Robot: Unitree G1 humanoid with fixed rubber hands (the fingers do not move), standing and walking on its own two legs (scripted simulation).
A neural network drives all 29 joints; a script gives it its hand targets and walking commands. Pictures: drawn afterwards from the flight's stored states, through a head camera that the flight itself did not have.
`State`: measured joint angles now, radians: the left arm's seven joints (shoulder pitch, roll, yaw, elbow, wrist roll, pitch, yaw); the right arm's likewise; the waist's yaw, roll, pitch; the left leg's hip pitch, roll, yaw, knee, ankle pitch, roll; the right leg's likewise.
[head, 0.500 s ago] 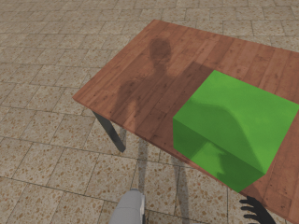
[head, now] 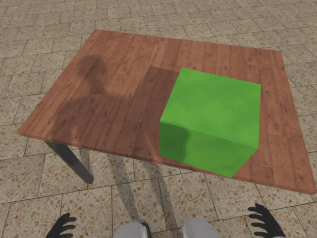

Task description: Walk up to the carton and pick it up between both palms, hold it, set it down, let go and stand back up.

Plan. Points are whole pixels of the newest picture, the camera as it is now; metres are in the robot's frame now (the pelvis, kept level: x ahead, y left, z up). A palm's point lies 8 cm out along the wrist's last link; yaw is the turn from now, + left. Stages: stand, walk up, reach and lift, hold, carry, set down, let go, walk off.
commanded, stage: walk up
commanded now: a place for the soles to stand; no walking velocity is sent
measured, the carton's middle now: (206, 122) +0.41 -0.13 -0.01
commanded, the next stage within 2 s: none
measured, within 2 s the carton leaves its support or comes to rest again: neither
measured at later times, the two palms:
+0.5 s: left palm out of the picture +0.04 +0.24 -0.08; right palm out of the picture -0.05 -0.30 -0.11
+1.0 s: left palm (81, 233) +0.14 +0.21 -0.08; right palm out of the picture -0.03 -0.29 -0.12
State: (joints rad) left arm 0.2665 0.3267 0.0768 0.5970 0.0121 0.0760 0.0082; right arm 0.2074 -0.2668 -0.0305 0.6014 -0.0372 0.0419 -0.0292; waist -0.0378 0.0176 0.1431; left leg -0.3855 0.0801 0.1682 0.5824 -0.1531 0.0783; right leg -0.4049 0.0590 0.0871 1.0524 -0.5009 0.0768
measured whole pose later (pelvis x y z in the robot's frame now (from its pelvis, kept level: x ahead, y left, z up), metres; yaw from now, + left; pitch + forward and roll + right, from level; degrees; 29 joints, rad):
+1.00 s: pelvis -0.02 -0.02 +0.00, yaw -12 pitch -1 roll +1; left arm 0.30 0.27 0.01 0.61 0.02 0.01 0.01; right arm 0.40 -0.31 -0.02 0.65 -0.02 0.01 0.01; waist -0.01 0.06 0.04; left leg -0.23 0.04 0.05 0.61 -0.34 -0.01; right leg -0.35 -0.01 0.04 0.64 -0.28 0.01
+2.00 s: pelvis -0.02 -0.02 +0.00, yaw -20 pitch -2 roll +1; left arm 0.25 0.29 0.01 0.63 0.01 0.02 -0.01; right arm 0.36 -0.33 -0.02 0.60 -0.01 0.03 0.01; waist -0.01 0.01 0.05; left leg -0.18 0.08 0.18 0.60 -0.38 -0.02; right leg -0.36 0.05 0.15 0.64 -0.25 0.01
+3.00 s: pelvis -0.02 -0.03 +0.01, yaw -14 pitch -5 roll +0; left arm 0.07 0.24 0.03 0.47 0.06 0.28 -0.01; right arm 0.16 -0.24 -0.10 0.76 -0.03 -0.21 -0.01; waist -0.03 -0.04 0.11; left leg -0.11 0.06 0.07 0.55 -0.35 -0.03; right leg -0.23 0.01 0.04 0.57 -0.25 0.00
